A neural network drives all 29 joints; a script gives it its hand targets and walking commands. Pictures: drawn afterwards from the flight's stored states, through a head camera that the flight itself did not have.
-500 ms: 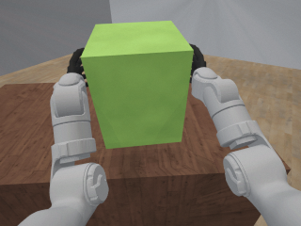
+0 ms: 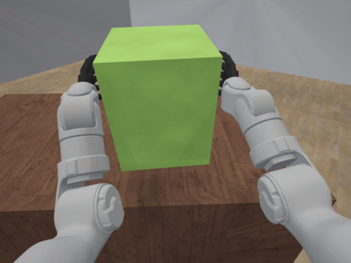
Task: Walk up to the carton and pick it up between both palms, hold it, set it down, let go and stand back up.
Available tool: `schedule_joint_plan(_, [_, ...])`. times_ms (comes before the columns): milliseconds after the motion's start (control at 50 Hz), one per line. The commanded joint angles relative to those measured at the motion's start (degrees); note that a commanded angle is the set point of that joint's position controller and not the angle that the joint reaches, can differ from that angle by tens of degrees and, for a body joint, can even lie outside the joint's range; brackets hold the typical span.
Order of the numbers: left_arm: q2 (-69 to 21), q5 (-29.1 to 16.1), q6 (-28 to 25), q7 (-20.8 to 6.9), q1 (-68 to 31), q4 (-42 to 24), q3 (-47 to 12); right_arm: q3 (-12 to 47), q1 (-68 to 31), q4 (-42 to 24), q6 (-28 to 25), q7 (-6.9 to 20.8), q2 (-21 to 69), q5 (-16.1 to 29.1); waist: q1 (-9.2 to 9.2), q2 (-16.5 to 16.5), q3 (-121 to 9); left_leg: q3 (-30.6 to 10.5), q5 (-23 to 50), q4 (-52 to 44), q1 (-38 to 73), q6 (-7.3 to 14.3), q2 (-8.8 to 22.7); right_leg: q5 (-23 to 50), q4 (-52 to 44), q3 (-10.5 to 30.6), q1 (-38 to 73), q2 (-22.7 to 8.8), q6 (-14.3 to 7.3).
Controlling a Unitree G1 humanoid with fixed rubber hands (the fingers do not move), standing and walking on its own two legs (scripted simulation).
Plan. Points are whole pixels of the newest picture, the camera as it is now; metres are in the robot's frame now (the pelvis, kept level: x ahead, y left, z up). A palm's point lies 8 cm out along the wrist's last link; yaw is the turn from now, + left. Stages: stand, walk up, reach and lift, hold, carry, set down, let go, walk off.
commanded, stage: hold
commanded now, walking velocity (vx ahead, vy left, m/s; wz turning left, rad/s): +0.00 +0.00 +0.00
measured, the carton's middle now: (160, 96) +0.40 +0.01 +0.26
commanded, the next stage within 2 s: none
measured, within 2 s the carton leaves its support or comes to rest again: neither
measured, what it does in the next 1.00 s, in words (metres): stands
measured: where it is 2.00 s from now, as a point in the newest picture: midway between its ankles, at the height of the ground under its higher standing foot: outside the picture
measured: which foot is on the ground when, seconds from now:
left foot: down 0.00-1.00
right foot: down 0.00-1.00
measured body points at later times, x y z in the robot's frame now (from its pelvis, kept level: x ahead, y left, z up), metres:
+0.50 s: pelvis +0.00 +0.00 +0.00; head -0.08 +0.02 +0.44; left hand +0.39 +0.16 +0.29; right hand +0.38 -0.14 +0.29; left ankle +0.01 +0.13 -0.75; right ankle +0.02 -0.10 -0.75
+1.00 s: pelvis +0.00 +0.00 +0.00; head -0.08 +0.02 +0.44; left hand +0.39 +0.16 +0.30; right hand +0.38 -0.14 +0.29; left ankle +0.01 +0.13 -0.75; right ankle +0.02 -0.10 -0.75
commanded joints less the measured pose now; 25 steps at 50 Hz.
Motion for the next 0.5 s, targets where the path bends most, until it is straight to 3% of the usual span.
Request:
schedule_joint_plan(0, [-31.1, -10.8, -2.3, -8.6, -38.6, -3.9, -23.1, 12.5, -41.2, -16.3, -2.0, 7.5, 31.4, 7.8, 0.02, 5.6, -14.2, 4.2, 9.6, -4.1, -7.7, -1.6, -4.3, 9.0, 0.4, 0.2, 10.6, 2.8, 3.7])
schedule_joint_plan(60, [-30.6, -11.2, -2.7, -8.5, -41.4, -4.9, -22.8, 12.1, -41.0, -14.8, -1.6, 7.7, 32.6, 7.6, -0.44, 4.6, -15.2, 3.8, 5.8, -4.7, -7.7, -1.2, -4.2, 6.6, 0.7, 0.6, 9.6, 2.6, 3.5])
schedule_joint_plan(80, [-31.6, -12.1, -2.9, -8.2, -40.8, -5.5, -23.4, 12.2, -41.4, -16.2, -1.9, 7.9, 32.9, 8.0, 0.36, 6.3, -15.4, 4.0, 6.8, -4.7, -8.3, -1.4, -4.1, 7.8, 1.0, 0.4, 9.7, 2.8, 3.2])
schedule_joint_plan(100, [-32.2, -12.2, -2.8, -7.9, -41.5, -5.2, -24.1, 11.5, -41.8, -15.9, -2.0, 8.0, 32.3, 7.7, -0.69, 6.9, -15.9, 3.3, 6.8, -4.8, -8.1, -1.8, -3.9, 7.3, 1.2, 0.2, 10.4, 3.0, 3.1])
schedule_joint_plan(120, [-33.0, -12.8, -3.0, -7.7, -40.4, -6.6, -24.3, 12.9, -42.2, -18.4, -2.7, 7.9, 33.5, 7.9, -0.12, 5.7, -18.4, 3.8, 9.6, -3.4, -7.3, -1.9, -3.9, 10.2, 1.5, -0.1, 11.8, 3.2, 3.4])
schedule_joint_plan(160, [-32.4, -13.1, -2.9, -7.3, -40.2, -6.5, -25.7, 12.8, -41.5, -18.5, -2.3, 7.5, 32.4, 8.3, -1.54, 6.0, -20.0, 3.1, 9.7, -2.8, -5.2, -2.0, -4.4, 10.5, 1.2, 0.6, 11.2, 2.7, 3.2])
schedule_joint_plan(200, [-31.5, -11.4, -2.4, -7.4, -39.4, -3.0, -23.3, 11.7, -40.8, -14.6, -1.4, 7.9, 31.8, 7.0, -0.81, 5.2, -14.0, 3.8, 7.7, -4.4, -7.2, -1.7, -4.1, 6.9, 0.1, 0.4, 8.6, 3.0, 3.0])
schedule_joint_plan(260, [-30.3, -10.0, -1.8, -8.3, -36.5, -0.7, -21.2, 11.9, -40.9, -14.8, -1.4, 8.1, 30.8, 6.4, 0.60, 3.4, -13.7, 4.2, 5.7, -5.1, -8.7, -0.9, -4.0, 6.2, 0.1, 0.8, 10.9, 2.7, 3.3])
schedule_joint_plan(280, [-30.7, -10.6, -1.8, -8.4, -35.7, -1.0, -21.9, 12.5, -40.8, -16.4, -1.6, 8.0, 30.7, 7.3, 0.01, 3.7, -15.2, 4.2, 7.2, -5.0, -8.6, -1.1, -4.2, 8.8, 0.5, 0.6, 12.8, 2.4, 3.4])
schedule_joint_plan(300, [-31.4, -11.6, -2.4, -8.3, -37.7, -4.1, -22.5, 13.1, -41.9, -17.3, -1.9, 8.1, 31.4, 7.6, 0.61, 3.3, -16.8, 4.2, 8.8, -4.5, -8.3, -1.1, -4.4, 9.9, 0.7, 0.8, 12.0, 2.7, 3.5])
schedule_joint_plan(340, [-30.1, -11.0, -2.2, -8.4, -37.7, -2.8, -21.0, 12.6, -40.2, -14.6, -1.3, 7.6, 31.9, 7.3, -0.12, 2.0, -14.6, 3.9, 9.3, -4.1, -6.4, -1.2, -4.6, 11.4, 0.6, 0.7, 11.2, 2.4, 3.8])
schedule_joint_plan(380, [-30.8, -11.7, -2.5, -8.7, -38.7, -2.9, -21.5, 12.8, -41.4, -16.4, -1.6, 7.7, 32.3, 7.4, -0.63, 2.1, -14.8, 4.1, 6.9, -4.1, -6.2, -1.1, -4.7, 9.0, 0.5, 0.6, 10.0, 2.5, 3.6])
schedule_joint_plan(400, [-30.2, -10.8, -2.4, -8.7, -37.8, -1.3, -20.6, 12.5, -41.2, -16.3, -1.6, 7.6, 32.6, 7.7, 0.07, 2.2, -13.4, 4.2, 7.0, -4.3, -7.7, -0.9, -4.7, 8.6, -0.1, 1.3, 9.6, 2.4, 3.5])
schedule_joint_plan(460, [-31.4, -11.9, -2.9, -8.2, -39.2, -5.2, -23.0, 13.2, -41.5, -18.1, -2.4, 7.8, 31.8, 8.6, -0.37, 5.6, -19.1, 3.8, 11.1, -3.3, -4.8, -1.9, -4.6, 11.3, 1.4, 0.2, 10.5, 2.8, 3.3])
schedule_joint_plan(480, [-31.6, -12.1, -2.7, -8.0, -39.1, -4.2, -23.4, 13.4, -42.9, -19.6, -2.4, 7.7, 31.8, 8.6, -0.01, 5.4, -19.4, 3.8, 11.1, -3.0, -4.6, -1.7, -4.7, 11.1, 0.8, 0.6, 10.3, 2.9, 3.5])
